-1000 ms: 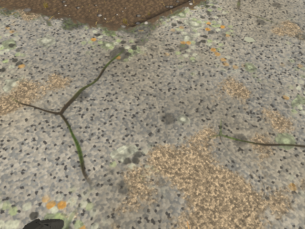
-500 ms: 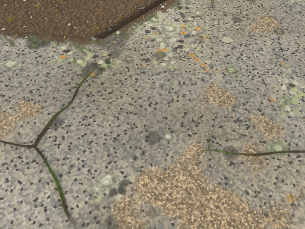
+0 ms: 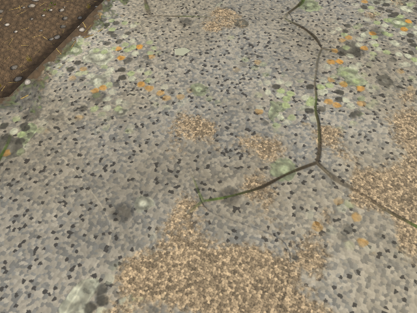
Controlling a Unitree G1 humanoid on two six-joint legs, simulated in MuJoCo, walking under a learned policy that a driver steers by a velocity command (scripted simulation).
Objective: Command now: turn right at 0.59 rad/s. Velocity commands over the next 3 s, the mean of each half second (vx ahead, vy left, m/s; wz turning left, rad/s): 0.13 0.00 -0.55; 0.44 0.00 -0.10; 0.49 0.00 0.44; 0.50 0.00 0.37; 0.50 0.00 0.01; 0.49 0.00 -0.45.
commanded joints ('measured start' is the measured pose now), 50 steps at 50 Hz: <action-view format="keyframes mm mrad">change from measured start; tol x32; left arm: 1 123 290 80 -69 26 -20 19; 50 106 69 -1 47 32 -159 -6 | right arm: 1 -14 -51 -7 -105 -55 -18 4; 50 138 -105 4 -28 17 -86 28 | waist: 1 37 -338 -144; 24 -41 201 9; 41 -28 128 45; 46 167 -243 -414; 50 54 -131 -59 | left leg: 1 -419 -90 -43 453 -387 -48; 7 -346 -99 -222 590 -71 -43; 21 146 -129 -206 -172 84 53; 24 277 276 -870 -404 -460 300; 34 190 68 -327 -440 146 217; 43 219 81 -215 -111 694 150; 46 -444 -138 -309 705 -246 47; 50 -410 11 -276 619 25 58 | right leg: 1 363 -385 545 -141 734 -310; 19 16 -137 540 -241 -327 -212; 27 -594 9 205 533 -141 -15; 41 -205 -4 9 0 127 -30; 44 407 -81 101 -31 112 -135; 45 744 -382 590 -100 -64 -286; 50 233 -257 304 -337 1 -194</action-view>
